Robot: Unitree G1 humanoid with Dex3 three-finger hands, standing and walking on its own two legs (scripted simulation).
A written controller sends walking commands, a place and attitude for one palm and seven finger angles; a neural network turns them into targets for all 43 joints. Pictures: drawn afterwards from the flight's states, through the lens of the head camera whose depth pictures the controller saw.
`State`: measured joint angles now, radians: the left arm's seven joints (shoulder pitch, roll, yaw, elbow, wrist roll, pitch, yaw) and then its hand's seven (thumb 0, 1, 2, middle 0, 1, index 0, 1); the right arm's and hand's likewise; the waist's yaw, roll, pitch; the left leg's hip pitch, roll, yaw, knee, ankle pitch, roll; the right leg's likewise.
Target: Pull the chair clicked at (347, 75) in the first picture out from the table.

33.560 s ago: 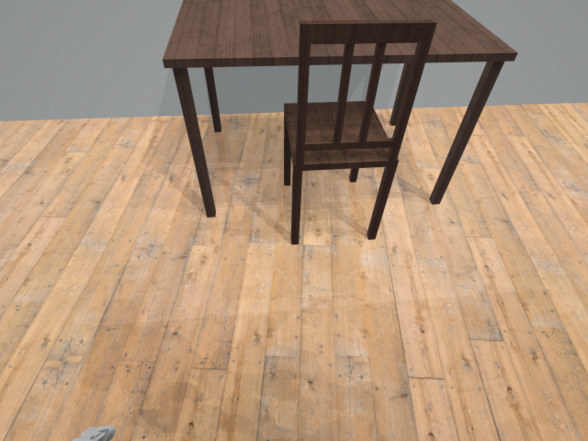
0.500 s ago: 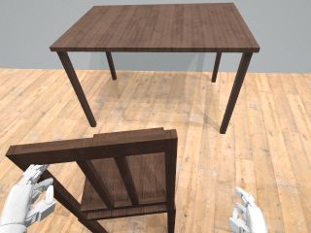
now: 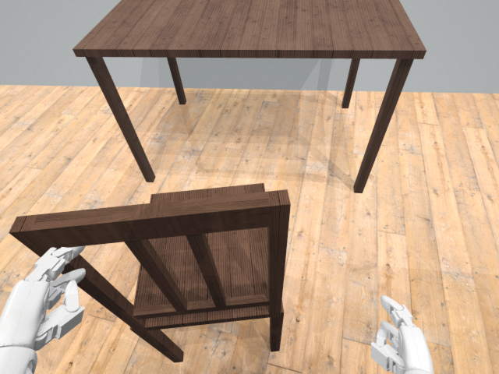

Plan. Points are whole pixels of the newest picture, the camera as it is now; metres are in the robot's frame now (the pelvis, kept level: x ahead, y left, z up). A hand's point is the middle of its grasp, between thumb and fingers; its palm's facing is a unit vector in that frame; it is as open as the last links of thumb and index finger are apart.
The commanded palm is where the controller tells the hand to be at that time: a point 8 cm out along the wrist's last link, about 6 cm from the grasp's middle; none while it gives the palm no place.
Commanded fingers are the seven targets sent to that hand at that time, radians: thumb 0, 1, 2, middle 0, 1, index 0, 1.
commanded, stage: step back with the hand held close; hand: left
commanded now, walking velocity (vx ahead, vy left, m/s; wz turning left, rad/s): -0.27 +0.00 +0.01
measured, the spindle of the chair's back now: (162, 278) +0.27 +0.21 -0.07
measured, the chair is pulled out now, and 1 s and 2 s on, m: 0.61 0.61 0.61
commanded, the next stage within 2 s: stop stepping back and stand still in 0.76 s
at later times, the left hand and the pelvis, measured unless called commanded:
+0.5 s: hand out of the picture +0.12 +0.31 +0.20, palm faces +0.52 -0.68 -0.51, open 7.3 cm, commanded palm +0.06 +0.33 +0.18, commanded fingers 0.00 0.90 0.90 -0.20 -0.30 -0.20 -0.30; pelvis -0.08 +0.04 -0.01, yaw -1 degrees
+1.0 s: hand out of the picture +0.03 +0.31 +0.17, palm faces +0.42 -0.75 -0.52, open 7.4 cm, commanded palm -0.02 +0.34 +0.18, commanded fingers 0.00 0.90 0.90 -0.20 -0.30 -0.20 -0.30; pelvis -0.17 +0.05 +0.00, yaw -1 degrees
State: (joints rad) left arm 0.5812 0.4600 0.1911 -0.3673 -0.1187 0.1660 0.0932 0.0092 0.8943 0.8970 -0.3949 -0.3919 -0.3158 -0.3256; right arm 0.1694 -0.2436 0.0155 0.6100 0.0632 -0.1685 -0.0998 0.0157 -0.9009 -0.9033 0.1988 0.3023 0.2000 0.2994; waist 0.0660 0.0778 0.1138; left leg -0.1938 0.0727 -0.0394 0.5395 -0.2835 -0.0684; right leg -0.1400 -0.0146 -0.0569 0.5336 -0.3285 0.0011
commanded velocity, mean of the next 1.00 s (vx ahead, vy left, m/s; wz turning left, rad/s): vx -0.22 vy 0.00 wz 0.02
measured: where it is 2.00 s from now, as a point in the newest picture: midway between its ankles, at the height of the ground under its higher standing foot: outside the picture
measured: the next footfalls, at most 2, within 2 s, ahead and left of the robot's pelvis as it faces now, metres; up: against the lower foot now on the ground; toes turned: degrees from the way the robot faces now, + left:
right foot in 0.80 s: -0.15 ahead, -0.09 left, +0.00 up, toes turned -2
left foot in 1.04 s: -0.12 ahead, +0.18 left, +0.00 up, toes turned -1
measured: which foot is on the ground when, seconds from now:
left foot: down 0.00-0.86, up 0.88-1.00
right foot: down 0.00-0.60, up 0.62-0.78, down 0.80-1.00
